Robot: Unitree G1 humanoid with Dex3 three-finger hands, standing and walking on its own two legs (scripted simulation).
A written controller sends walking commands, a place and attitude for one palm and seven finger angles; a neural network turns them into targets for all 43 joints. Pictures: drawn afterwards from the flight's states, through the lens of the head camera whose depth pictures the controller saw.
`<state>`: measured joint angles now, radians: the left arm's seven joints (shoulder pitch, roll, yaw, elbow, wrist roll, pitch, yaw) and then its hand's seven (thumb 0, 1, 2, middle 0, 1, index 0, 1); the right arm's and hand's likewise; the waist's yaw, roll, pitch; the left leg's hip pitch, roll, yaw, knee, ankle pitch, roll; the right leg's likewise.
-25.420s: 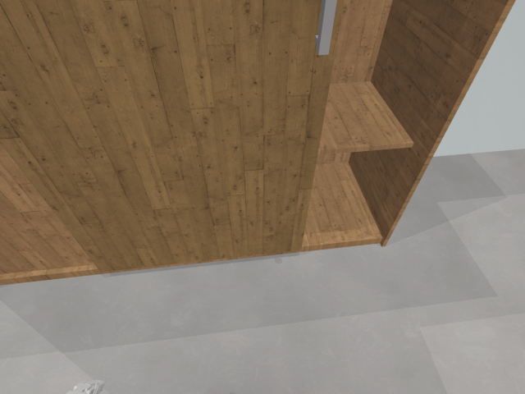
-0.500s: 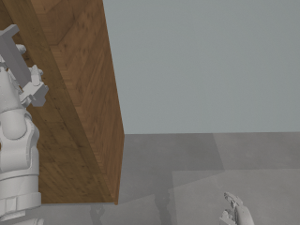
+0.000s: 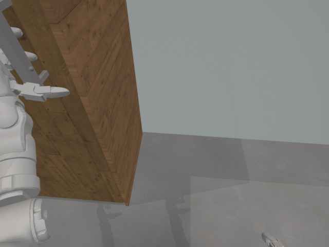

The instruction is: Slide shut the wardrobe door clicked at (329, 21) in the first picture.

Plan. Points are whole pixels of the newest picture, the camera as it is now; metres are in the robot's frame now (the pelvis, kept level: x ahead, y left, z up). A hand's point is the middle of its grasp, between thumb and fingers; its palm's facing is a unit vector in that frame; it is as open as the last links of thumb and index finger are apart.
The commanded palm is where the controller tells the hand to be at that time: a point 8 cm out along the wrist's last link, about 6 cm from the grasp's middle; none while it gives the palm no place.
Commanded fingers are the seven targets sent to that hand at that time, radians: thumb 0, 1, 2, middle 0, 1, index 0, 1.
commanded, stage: loosen the grip on the handle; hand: left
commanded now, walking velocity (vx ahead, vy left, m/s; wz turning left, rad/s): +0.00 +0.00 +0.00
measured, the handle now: (21, 49) +0.42 +0.32 +0.27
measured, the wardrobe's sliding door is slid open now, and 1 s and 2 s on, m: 0.00 0.02 0.02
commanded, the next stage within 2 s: slip the hand off the handle in 0.10 s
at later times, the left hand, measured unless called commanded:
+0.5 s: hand (17, 67) +0.39 +0.33 +0.24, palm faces +0.45 -0.89 -0.05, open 14.7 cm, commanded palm +0.35 +0.38 +0.23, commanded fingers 0.00 -0.55 0.20 -0.25 -1.15 -0.25 -1.15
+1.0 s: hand out of the picture +0.37 +0.38 +0.23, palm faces +0.52 -0.85 -0.06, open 14.5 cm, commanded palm +0.31 +0.41 +0.23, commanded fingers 0.00 -0.55 0.20 -0.25 -1.15 -0.25 -1.15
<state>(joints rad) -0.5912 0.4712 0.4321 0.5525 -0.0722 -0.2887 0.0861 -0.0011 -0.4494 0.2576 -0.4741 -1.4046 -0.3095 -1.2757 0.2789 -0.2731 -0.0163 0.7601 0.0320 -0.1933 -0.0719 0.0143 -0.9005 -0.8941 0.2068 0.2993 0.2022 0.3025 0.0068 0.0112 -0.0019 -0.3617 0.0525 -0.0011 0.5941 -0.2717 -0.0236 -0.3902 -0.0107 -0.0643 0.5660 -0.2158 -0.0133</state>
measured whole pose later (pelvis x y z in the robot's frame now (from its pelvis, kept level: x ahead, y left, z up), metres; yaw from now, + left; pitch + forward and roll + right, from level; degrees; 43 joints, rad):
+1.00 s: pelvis +0.02 +0.02 +0.00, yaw -1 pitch +5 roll +0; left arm -0.45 0.61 0.68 0.55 -0.20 -0.25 -0.16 -0.01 -0.55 0.20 -0.43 -1.24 -0.28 -1.17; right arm 0.35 -0.30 0.00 0.66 0.03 -0.08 -0.09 0.01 -0.90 -0.89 0.21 0.30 0.20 0.30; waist 0.00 0.02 -0.05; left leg -0.40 0.05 0.03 0.63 -0.32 -0.02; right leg -0.44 -0.02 -0.03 0.61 -0.25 0.00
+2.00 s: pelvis +0.05 +0.03 +0.01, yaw +1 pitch -3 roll -1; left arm 0.02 0.60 0.63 0.04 -0.45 0.27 -0.60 -0.01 -0.55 0.20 -0.25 -1.15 -0.25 -1.15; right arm 0.26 -0.29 0.08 0.55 0.08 -0.21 -0.08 0.02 -0.90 -0.89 0.21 0.30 0.20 0.30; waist 0.07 0.06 -0.05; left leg -0.18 0.03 0.00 0.56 -0.33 0.00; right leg -0.19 -0.03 -0.06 0.50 -0.26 0.02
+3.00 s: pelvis +0.05 +0.02 +0.01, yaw -1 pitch -3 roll +0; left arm 0.42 0.33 0.34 -0.36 -0.05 -0.06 0.10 0.01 0.83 0.87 -0.21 -0.33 -0.21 -0.34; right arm 0.21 -0.22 0.01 0.64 -0.01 -0.18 -0.08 0.02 -0.90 -0.89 0.21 0.30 0.20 0.30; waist 0.08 0.05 0.00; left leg -0.10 0.03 0.03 0.46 -0.30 -0.01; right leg -0.14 -0.03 -0.03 0.44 -0.24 0.02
